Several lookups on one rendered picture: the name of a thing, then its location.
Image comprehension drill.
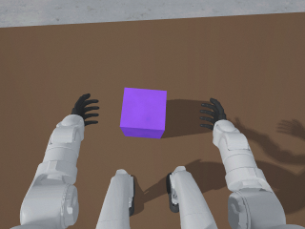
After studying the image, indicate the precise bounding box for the left robot forearm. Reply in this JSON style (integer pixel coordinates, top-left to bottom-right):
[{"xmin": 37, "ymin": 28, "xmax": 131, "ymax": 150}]
[{"xmin": 20, "ymin": 114, "xmax": 85, "ymax": 225}]

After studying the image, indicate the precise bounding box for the left robot upper arm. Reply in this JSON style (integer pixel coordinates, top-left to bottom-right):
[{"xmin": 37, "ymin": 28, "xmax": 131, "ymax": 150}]
[{"xmin": 10, "ymin": 183, "xmax": 79, "ymax": 229}]

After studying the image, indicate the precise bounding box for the robot right foot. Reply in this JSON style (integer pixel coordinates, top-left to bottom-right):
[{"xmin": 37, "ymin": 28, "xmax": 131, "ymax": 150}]
[{"xmin": 166, "ymin": 172, "xmax": 179, "ymax": 213}]

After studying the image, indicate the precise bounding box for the robot left shin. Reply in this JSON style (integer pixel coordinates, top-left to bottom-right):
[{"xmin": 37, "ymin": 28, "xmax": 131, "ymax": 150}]
[{"xmin": 111, "ymin": 169, "xmax": 132, "ymax": 207}]

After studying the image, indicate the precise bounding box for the carton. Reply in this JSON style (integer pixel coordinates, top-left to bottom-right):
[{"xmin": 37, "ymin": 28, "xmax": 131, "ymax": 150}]
[{"xmin": 120, "ymin": 88, "xmax": 167, "ymax": 139}]

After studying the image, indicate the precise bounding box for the right robot forearm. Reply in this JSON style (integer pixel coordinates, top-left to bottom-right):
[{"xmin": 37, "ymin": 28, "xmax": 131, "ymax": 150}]
[{"xmin": 213, "ymin": 119, "xmax": 286, "ymax": 224}]

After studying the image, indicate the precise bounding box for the left robot hand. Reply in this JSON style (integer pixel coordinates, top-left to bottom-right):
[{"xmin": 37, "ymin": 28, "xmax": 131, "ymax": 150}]
[{"xmin": 71, "ymin": 94, "xmax": 100, "ymax": 126}]

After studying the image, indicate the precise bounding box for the right robot upper arm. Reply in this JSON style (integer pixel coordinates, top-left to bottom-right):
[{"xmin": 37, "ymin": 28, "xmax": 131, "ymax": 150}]
[{"xmin": 228, "ymin": 190, "xmax": 305, "ymax": 229}]

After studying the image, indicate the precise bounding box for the right robot hand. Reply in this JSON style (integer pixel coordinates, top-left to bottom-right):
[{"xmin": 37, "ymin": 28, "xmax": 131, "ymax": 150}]
[{"xmin": 199, "ymin": 98, "xmax": 227, "ymax": 131}]

